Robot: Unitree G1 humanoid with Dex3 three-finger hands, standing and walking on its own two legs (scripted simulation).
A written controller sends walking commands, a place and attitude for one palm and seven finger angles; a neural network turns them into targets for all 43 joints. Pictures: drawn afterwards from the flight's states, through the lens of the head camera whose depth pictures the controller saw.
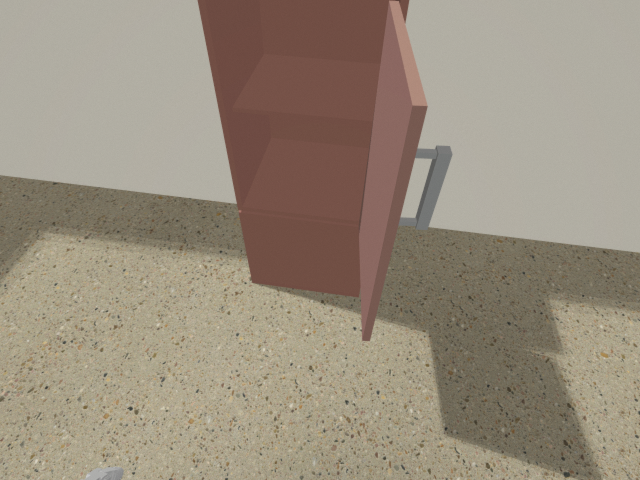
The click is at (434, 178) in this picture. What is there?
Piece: cupboard door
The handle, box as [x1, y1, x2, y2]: [399, 145, 452, 229]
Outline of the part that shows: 449,146 436,145 434,149 417,148 415,157 431,158 432,161 416,216 414,218 400,217 400,225 414,225 416,229 427,229 452,154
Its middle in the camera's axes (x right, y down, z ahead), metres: +0.15 -0.07 +0.61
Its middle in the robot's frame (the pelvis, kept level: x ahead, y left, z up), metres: +0.52 -0.12 +0.07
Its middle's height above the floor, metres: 0.85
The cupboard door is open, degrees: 96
